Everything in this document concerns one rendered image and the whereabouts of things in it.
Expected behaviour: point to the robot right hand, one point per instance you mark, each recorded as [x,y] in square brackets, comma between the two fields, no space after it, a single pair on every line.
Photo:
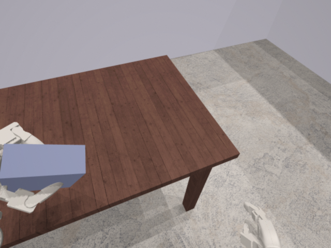
[263,235]

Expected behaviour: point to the robot left hand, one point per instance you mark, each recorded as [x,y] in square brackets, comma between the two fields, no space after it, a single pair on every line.
[22,199]

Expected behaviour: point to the sponge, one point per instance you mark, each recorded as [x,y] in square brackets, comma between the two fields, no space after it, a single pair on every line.
[35,166]

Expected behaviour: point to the table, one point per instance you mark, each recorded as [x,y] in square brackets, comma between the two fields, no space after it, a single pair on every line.
[143,128]

